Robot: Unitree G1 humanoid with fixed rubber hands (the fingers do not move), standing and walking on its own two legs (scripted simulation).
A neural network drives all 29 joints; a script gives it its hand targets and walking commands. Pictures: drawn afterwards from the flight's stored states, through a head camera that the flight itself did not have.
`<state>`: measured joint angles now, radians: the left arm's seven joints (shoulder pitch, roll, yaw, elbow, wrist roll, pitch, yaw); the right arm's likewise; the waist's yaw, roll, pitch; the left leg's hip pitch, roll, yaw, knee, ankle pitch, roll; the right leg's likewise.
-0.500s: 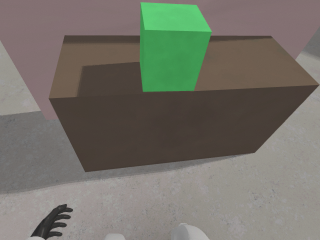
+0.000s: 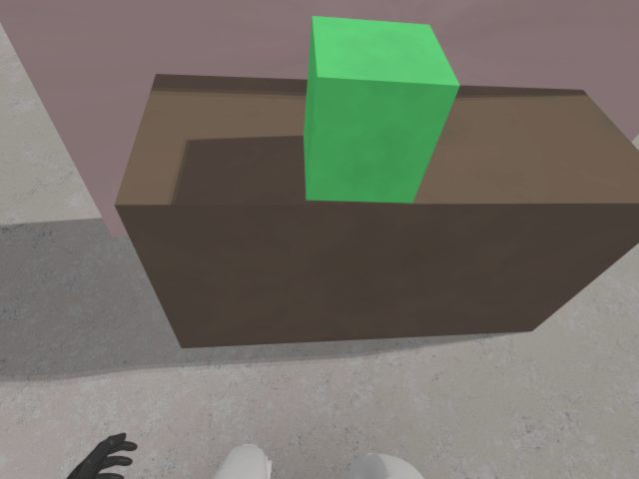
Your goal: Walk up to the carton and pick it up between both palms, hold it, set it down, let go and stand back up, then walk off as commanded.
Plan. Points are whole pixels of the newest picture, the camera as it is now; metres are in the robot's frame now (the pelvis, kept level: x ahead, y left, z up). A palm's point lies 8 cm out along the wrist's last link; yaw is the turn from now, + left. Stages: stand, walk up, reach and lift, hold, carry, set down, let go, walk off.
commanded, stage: walk up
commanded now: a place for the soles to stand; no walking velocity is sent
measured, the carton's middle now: (365, 115) +0.70 -0.05 +0.06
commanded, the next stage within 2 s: none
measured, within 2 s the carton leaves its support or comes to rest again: neither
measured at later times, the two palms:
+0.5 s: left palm (131, 471) +0.14 +0.23 -0.09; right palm out of the picture +0.07 -0.39 -0.10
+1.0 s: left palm out of the picture +0.13 +0.26 -0.10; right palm out of the picture +0.10 -0.36 -0.09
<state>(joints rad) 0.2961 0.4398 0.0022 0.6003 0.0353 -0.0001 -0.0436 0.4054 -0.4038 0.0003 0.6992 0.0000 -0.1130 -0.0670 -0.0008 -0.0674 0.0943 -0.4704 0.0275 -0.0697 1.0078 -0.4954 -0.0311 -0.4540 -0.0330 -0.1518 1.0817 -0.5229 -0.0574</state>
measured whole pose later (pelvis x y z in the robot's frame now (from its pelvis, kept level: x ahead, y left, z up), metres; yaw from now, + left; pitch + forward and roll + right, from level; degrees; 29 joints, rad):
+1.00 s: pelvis +0.03 -0.05 -0.01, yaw +3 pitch -3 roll -1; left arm 0.27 0.45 0.00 0.60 0.02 -0.03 -0.01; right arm 0.39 -0.41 0.00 0.70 0.00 -0.09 -0.06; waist 0.00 -0.03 0.12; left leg -0.51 -0.02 -0.09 1.09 -0.52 -0.03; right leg -0.48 -0.08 -0.13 1.08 -0.54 -0.03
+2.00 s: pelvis +0.02 -0.04 -0.01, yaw +6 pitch -4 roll -1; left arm 0.27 0.45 0.00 0.60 0.02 -0.03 -0.01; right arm 0.36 -0.42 0.00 0.70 0.00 -0.09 -0.05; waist 0.00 -0.02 0.11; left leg -0.51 -0.03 -0.09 1.07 -0.49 -0.02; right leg -0.46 -0.10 -0.12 1.06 -0.54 -0.02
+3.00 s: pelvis +0.11 -0.09 +0.00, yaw +7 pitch -4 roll +0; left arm 0.41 0.46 0.00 0.60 0.02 -0.06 -0.03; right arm 0.37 -0.43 0.00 0.71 0.00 -0.07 -0.02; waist 0.00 -0.02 0.07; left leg -0.54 -0.01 -0.09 1.23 -0.46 -0.01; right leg -0.39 -0.09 -0.16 1.03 -0.56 -0.03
